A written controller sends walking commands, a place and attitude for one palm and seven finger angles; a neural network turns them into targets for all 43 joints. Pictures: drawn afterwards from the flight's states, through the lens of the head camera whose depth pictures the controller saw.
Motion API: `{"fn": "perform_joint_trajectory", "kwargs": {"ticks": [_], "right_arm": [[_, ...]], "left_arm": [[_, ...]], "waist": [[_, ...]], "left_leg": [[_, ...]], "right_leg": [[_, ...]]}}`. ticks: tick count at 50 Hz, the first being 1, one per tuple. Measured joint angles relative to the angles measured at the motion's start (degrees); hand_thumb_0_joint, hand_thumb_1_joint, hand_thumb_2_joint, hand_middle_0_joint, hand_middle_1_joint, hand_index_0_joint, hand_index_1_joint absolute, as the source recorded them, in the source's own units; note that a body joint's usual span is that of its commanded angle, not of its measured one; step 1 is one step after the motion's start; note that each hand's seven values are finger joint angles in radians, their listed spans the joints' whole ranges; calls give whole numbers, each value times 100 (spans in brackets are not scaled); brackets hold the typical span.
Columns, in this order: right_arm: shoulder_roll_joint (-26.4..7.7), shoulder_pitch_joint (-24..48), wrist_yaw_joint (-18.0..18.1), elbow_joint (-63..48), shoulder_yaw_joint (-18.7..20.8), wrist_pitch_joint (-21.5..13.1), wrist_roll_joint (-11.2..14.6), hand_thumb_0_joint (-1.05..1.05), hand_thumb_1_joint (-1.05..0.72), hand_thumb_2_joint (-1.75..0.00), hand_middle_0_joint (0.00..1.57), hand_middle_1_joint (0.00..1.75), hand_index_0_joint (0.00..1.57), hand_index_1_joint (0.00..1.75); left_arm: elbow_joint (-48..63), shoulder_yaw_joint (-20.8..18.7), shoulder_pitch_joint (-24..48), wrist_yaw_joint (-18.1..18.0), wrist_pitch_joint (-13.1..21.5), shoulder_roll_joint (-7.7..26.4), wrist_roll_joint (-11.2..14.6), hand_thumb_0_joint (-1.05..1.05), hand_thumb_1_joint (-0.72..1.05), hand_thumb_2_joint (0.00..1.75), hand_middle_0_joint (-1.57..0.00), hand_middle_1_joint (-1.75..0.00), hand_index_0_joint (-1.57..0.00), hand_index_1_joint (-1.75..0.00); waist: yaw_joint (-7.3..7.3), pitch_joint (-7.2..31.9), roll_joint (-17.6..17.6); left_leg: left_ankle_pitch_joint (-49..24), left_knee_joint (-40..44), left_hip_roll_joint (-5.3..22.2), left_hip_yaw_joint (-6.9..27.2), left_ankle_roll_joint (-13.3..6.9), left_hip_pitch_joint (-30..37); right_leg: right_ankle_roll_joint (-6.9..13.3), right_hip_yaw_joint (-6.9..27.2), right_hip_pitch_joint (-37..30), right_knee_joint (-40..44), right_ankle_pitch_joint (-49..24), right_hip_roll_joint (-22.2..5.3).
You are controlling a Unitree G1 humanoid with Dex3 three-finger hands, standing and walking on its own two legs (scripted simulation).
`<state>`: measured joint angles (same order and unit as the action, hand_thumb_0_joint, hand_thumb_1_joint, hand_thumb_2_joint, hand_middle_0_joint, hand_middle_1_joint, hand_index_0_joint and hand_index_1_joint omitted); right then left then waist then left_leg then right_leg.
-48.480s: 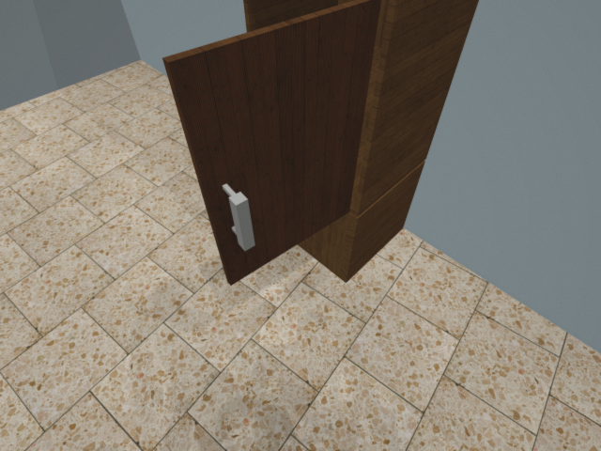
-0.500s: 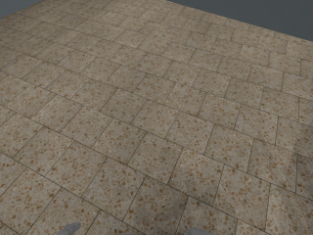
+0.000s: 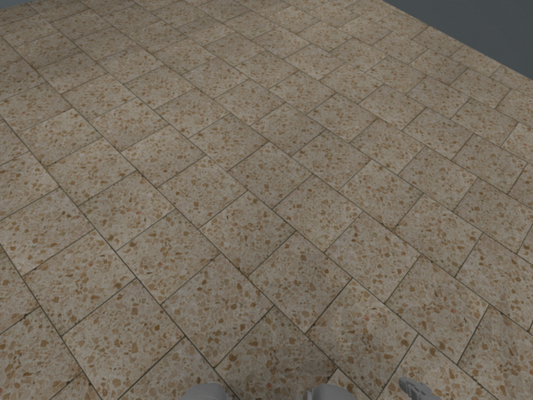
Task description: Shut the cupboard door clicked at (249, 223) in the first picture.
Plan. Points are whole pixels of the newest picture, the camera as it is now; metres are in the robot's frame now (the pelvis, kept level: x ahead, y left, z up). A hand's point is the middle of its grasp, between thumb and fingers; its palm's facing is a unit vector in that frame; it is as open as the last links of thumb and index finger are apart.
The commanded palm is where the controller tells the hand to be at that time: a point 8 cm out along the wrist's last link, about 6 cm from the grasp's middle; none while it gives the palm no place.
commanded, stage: turn to face it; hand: left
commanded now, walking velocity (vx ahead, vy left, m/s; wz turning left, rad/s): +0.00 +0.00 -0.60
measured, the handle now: out of the picture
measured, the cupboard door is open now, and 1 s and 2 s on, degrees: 37 37 37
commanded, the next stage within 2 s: none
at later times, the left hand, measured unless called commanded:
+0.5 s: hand out of the picture +0.11 +0.17 -0.17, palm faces -0.14 -0.97 -0.19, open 7.4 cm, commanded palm none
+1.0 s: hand (230, 339) +0.22 +0.08 -0.14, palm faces -0.49 -0.83 -0.27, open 7.3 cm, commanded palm none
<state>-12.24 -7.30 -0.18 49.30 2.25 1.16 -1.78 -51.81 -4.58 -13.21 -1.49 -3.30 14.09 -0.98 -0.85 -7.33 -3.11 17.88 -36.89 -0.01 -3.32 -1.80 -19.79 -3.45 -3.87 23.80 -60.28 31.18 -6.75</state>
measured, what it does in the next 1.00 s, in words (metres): steps on the spot, turning right: right foot, then left foot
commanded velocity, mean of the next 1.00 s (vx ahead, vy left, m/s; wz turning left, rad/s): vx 0.00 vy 0.00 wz -0.60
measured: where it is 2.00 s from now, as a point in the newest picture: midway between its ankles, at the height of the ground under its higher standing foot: outside the picture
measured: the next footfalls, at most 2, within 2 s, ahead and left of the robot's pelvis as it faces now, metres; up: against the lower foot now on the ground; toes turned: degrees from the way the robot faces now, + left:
right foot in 0.18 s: +0.07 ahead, -0.15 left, +0.00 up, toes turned -6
left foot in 0.44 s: +0.07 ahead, +0.10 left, +0.00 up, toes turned -11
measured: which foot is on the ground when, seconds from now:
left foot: down 0.00-0.20, up 0.22-0.42, down 0.44-0.76, up 0.78-1.00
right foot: up 0.00-0.16, down 0.18-0.46, up 0.48-0.74, down 0.76-1.00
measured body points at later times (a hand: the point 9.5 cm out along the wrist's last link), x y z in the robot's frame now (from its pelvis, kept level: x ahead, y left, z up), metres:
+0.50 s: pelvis +0.03 -0.01 +0.01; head +0.08 +0.00 +0.45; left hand +0.11 +0.22 -0.15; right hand +0.06 -0.28 -0.12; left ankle +0.04 +0.10 -0.72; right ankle +0.02 -0.14 -0.71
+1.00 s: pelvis +0.02 -0.04 +0.01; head +0.06 -0.08 +0.46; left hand +0.25 +0.12 -0.12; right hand -0.04 -0.31 -0.13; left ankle +0.09 +0.09 -0.66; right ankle -0.01 -0.14 -0.72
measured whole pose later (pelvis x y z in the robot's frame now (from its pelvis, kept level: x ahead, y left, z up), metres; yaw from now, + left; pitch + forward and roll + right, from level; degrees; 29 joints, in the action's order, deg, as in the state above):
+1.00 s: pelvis +0.02 -0.04 +0.01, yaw -31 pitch +1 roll +1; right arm -14.3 -9.1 0.9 50.5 2.9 3.5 -1.2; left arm -49.2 -3.3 -8.0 0.1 -2.6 12.6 -1.5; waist 0.6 -6.0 0.7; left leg 23.7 -57.8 3.3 -0.7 4.8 -27.2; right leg 2.4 2.6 17.3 -29.8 13.2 2.4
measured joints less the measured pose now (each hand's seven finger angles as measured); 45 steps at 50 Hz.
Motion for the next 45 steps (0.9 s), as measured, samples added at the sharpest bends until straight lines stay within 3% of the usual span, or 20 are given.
{"fn": "perform_joint_trajectory", "kwargs": {"ticks": [3, 9, 11, 15, 17, 19, 22, 23, 26, 29, 34, 36, 38, 39, 41, 43, 45], "right_arm": [[69, 34, 106, 129, -76, -21, -11, 0, -90, -90, 20, 30, 20, 30], [246, 28, 100, 449, -125, 63, 43, 0, -90, -90, 20, 30, 20, 30], [211, 51, 79, 491, -65, 147, 76, 0, -90, -90, 20, 30, 20, 30], [152, 25, 99, 530, 14, 232, 107, 0, -90, -90, 20, 30, 20, 30], [138, 17, 131, 527, 31, 203, 132, 0, -90, -90, 20, 30, 20, 30], [133, -4, 164, 500, 41, 166, 150, 0, -90, -90, 20, 30, 20, 30], [96, -86, 205, 419, 34, 57, 147, 0, -90, -90, 20, 30, 20, 30], [82, -127, 221, 395, 39, 9, 118, 0, -90, -90, 20, 30, 20, 30], [113, -236, 253, 366, 6, -19, 18, 0, -90, -90, 20, 30, 20, 30], [89, -372, 269, 353, -19, -13, -31, 0, -90, -90, 20, 30, 20, 30], [-20, -489, 227, 379, 10, 1, -49, 0, -90, -90, 20, 30, 20, 30], [-75, -530, 197, 381, 31, 16, -41, 0, -90, -90, 20, 30, 20, 30], [-134, -620, 154, 361, 58, 40, -7, 0, -90, -90, 20, 30, 20, 30], [-178, -615, 136, 370, 78, 74, 19, 0, -90, -90, 20, 30, 20, 30], [-277, -493, 164, 393, 99, 205, 54, 0, -90, -90, 20, 30, 20, 30], [-310, -379, 185, 385, 102, 267, 69, 1, -90, -90, 20, 30, 20, 30], [-302, -294, 168, 324, 91, 268, 67, 1, -90, -90, 20, 30, 20, 30]], "left_arm": [[-105, 25, 63, 21, 30, -20, 12, 1, 91, 90, -20, -30, -20, -30], [-285, 139, -166, 111, 139, -176, -33, 0, 91, 90, -20, -30, -20, -30], [-392, 162, -215, 135, 133, -333, -67, 0, 91, 90, -20, -30, -20, -30], [-431, 147, -253, 141, 123, -547, -81, 0, 91, 90, -20, -30, -20, -30], [-409, 106, -238, 117, 125, -574, -84, 0, 91, 90, -20, -30, -20, -30], [-385, 66, -216, 101, 112, -546, -80, 0, 91, 90, -20, -30, -20, -30], [-358, -1, -189, 100, 56, -448, -28, 0, 90, 90, -20, -30, -21, -30], [-347, -22, -156, 117, 21, -398, -1, 0, 90, 90, -20, -30, -21, -30], [-326, -99, 33, 174, -94, -196, -23, 1, 91, 90, -20, -30, -20, -30], [-229, -145, 252, 236, -135, -51, -30, 1, 91, 90, -20, -30, -20, -30], [24, -125, 547, 301, -99, 81, -25, 1, 91, 90, -20, -30, -20, -30], [103, -109, 631, 319, -70, 114, -27, 1, 91, 90, -20, -30, -20, -30], [205, -77, 663, 334, 5, 163, -34, 1, 91, 90, -20, -30, -20, -30], [231, -69, 685, 314, 80, 164, -50, 0, 91, 90, -20, -30, -20, -30], [252, -10, 730, 246, 170, 95, -31, 0, 91, 90, -20, -30, -20, -30], [285, 28, 709, 174, 162, 25, -19, 0, 91, 90, -20, -30, -20, -30], [293, 62, 658, 135, 130, -33, -18, 0, 91, 90, -20, -30, -20, -30]], "waist": [[-54, 35, 98], [-184, 305, 223], [-167, 333, 416], [-168, 334, 453], [-181, 289, 364], [-180, 272, 255], [-126, 312, 174], [-82, 324, 160], [-63, 256, 12], [-18, 195, 91], [51, 91, 336], [95, 81, 422], [124, 127, 467], [120, 138, 512], [167, 68, 638], [174, 37, 630], [174, 42, 570]], "left_leg": [[-171, 384, 47, 23, 61, 272], [2, 408, 180, -247, 232, 567], [387, 81, 267, -223, 273, 479], [1042, -1214, 26, 103, 282, 35], [1110, -1303, -57, 164, 317, -23], [977, -856, -93, 192, 353, 63], [129, 533, -20, 233, 338, 479], [-187, 692, 33, 182, 186, 513], [8, 557, 101, -62, 73, 602], [22, 730, 275, -189, 125, 785], [84, 732, 609, -495, 265, 952], [211, 559, 730, -637, 344, 942], [440, 161, 835, -746, 439, 815], [650, -302, 874, -687, 474, 626], [1217, -1536, 716, -200, 522, 109], [1194, -2443, 517, 66, 562, -332], [945, -2731, 428, 153, 615, -612]], "right_leg": [[47, 187, 65, 372, -305, 154], [258, 290, -633, 2534, -1474, 369], [372, 346, -592, 2459, -1405, 513], [400, 520, -617, 2794, -1571, 634], [404, 652, -650, 3015, -1730, 677], [384, 786, -639, 3131, -1826, 718], [312, 954, -498, 2974, -1788, 867], [310, 967, -405, 2789, -1690, 913], [251, 801, 50, 1335, -646, 898], [168, 458, 300, 411, -408, 824], [210, 96, -16, 1189, -655, 678], [264, 23, -269, 1742, -906, 663], [372, -22, -646, 2539, -1602, 647], [458, 5, -659, 2607, -1489, 697], [570, 63, -550, 2431, -1338, 801], [605, 190, -566, 2545, -1420, 843], [600, 330, -618, 2754, -1583, 868]]}}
